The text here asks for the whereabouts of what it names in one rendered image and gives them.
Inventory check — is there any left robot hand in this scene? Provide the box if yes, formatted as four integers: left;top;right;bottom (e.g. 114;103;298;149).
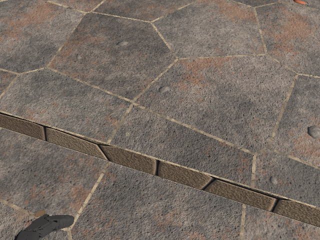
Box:
14;214;75;240

